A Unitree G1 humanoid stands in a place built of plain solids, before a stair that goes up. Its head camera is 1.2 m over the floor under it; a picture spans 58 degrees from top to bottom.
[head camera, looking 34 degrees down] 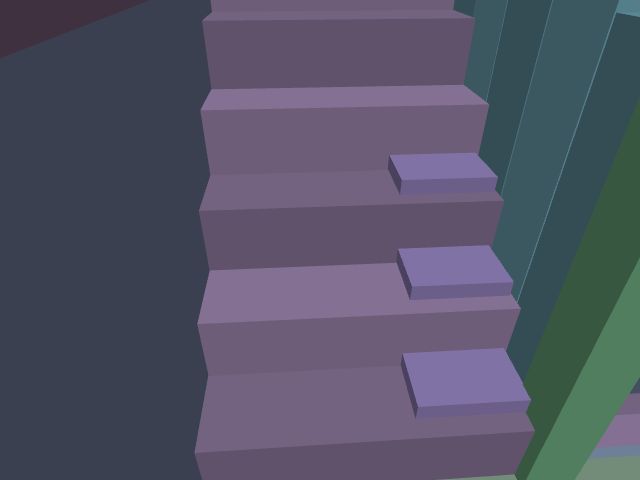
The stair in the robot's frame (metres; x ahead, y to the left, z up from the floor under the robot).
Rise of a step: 0.20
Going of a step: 0.22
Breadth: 0.85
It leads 4 degrees to the left of straight ahead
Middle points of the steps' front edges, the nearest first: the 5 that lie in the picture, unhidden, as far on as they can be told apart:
0.60 -0.13 0.21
0.82 -0.11 0.41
1.04 -0.10 0.61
1.26 -0.08 0.82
1.48 -0.07 1.02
